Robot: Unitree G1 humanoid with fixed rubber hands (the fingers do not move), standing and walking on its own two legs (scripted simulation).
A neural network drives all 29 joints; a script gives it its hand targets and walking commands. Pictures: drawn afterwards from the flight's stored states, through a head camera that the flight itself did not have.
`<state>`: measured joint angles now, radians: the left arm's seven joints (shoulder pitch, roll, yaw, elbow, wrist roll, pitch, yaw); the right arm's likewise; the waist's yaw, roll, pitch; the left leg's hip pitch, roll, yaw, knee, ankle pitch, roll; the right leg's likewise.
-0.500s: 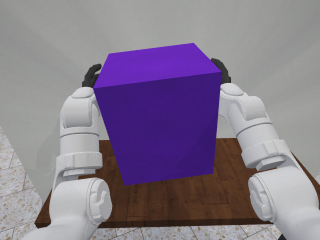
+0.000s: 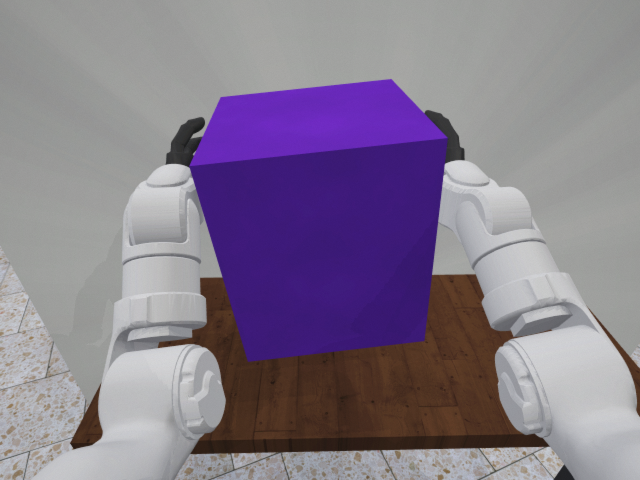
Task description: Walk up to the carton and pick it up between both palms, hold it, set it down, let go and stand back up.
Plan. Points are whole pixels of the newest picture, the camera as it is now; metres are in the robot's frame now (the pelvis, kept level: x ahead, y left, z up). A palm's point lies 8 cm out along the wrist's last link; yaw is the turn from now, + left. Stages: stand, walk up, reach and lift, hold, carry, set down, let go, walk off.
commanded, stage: hold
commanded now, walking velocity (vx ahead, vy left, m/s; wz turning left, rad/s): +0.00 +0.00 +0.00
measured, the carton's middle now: (321, 217) +0.36 +0.00 +0.24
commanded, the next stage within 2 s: none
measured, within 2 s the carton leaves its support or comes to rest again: neither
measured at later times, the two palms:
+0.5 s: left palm (181, 183) +0.37 +0.16 +0.28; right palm (445, 178) +0.37 -0.15 +0.28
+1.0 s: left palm (182, 182) +0.38 +0.16 +0.28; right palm (445, 177) +0.37 -0.15 +0.28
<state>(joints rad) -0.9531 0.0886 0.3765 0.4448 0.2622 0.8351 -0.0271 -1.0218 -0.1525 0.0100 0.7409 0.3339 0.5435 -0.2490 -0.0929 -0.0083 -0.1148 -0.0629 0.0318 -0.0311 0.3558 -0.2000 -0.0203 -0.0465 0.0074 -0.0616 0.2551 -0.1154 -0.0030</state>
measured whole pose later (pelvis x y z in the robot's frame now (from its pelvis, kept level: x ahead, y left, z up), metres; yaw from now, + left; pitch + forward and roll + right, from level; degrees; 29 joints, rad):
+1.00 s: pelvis +0.00 +0.00 +0.00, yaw +0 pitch -6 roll -1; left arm -0.93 0.08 0.37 0.40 0.26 0.85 -0.03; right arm -0.99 -0.15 0.02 0.70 0.35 0.56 -0.26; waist -0.10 -0.01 -0.11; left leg -0.05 0.03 -0.04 0.36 -0.21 -0.02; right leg -0.03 0.01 -0.06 0.25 -0.12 0.00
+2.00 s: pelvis +0.00 +0.01 +0.00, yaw -1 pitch -5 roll -1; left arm -0.94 0.08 0.37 0.40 0.27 0.84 -0.03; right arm -1.02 -0.16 -0.01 0.69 0.34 0.59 -0.26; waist -0.09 0.01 -0.13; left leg -0.06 0.03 -0.02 0.37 -0.22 -0.01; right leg -0.05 0.01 -0.05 0.26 -0.12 0.00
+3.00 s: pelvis +0.01 +0.00 +0.00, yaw +0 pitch -5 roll -2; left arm -0.92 0.07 0.37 0.40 0.26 0.84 -0.03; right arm -1.02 -0.17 0.01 0.69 0.36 0.60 -0.26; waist -0.09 0.01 -0.14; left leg -0.06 0.03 -0.03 0.38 -0.23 -0.02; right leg -0.03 0.01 -0.05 0.26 -0.13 0.00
